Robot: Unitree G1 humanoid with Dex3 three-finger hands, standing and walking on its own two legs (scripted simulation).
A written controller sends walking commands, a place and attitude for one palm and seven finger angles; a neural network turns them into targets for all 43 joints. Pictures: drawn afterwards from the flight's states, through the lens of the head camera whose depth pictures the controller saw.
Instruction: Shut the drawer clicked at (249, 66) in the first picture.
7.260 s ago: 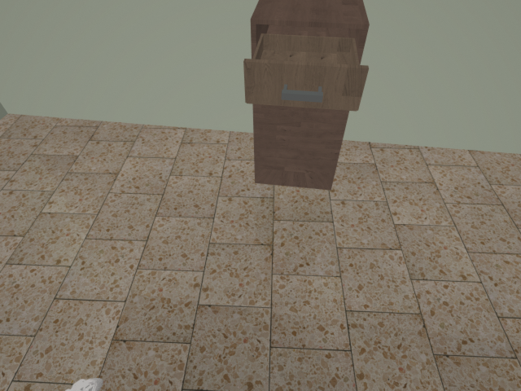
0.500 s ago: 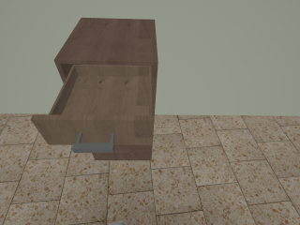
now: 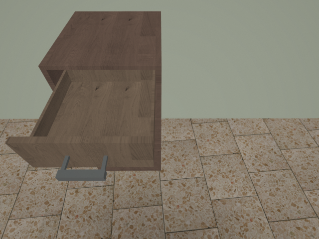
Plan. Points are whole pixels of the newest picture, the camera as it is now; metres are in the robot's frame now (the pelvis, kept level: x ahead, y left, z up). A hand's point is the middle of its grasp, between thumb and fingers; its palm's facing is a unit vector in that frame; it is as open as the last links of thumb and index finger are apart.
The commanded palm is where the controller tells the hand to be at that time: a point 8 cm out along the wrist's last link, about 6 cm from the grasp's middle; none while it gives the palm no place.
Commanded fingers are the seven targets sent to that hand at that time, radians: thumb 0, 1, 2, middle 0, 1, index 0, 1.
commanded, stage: come to a stop and stand still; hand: left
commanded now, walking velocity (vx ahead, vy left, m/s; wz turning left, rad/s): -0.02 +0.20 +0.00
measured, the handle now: (83, 167) +0.28 +0.23 -0.01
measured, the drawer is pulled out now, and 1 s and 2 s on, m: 0.30 0.30 0.28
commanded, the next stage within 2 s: look again from close up in 0.58 s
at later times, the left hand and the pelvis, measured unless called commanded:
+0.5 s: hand out of the picture -0.02 +0.22 -0.17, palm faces +0.08 -0.97 -0.21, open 7.4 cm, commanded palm none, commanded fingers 0.00 0.90 0.90 -0.20 -0.30 -0.20 -0.30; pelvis -0.04 +0.03 +0.01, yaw +1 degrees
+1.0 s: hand out of the picture +0.00 +0.19 -0.16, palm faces +0.02 -0.97 -0.23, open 7.3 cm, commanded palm none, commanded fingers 0.00 0.90 0.90 -0.20 -0.30 -0.20 -0.30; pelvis -0.01 +0.02 +0.01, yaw +0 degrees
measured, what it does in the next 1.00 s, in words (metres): steps on the spot: left foot, then right foot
